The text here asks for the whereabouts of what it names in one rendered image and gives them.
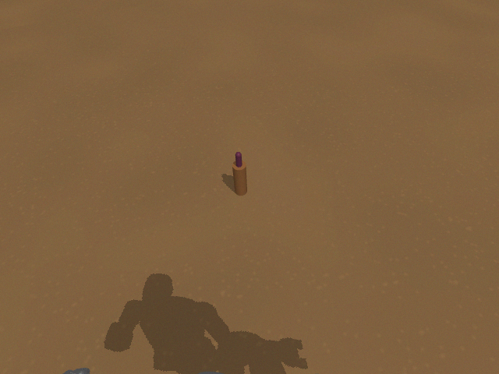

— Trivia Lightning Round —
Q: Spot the bottle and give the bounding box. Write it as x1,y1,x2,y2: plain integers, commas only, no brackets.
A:
232,152,247,196

